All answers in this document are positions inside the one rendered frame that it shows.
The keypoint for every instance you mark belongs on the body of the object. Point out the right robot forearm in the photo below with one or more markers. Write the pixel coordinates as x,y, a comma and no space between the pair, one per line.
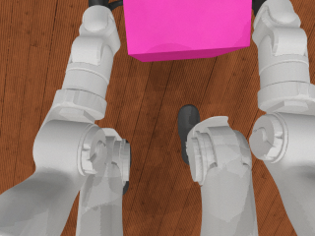
283,62

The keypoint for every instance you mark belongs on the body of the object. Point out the left robot hand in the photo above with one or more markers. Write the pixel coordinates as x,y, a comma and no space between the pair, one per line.
111,6

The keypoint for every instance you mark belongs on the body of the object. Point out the right robot hand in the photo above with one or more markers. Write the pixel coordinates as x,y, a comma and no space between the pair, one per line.
256,5

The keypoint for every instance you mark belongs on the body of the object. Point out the left robot thigh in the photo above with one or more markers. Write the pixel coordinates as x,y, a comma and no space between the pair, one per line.
100,200

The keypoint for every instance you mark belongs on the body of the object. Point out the left robot forearm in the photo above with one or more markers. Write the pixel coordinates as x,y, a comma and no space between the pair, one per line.
82,97

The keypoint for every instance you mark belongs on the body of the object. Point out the robot right foot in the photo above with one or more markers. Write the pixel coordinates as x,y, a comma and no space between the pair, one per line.
188,117

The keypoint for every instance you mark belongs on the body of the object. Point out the right robot upper arm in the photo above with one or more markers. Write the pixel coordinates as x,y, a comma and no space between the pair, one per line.
286,144

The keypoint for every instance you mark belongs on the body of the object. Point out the left robot upper arm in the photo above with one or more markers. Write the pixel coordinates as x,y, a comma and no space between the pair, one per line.
65,154

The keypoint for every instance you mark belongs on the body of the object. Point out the carton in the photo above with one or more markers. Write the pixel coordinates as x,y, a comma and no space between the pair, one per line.
164,30

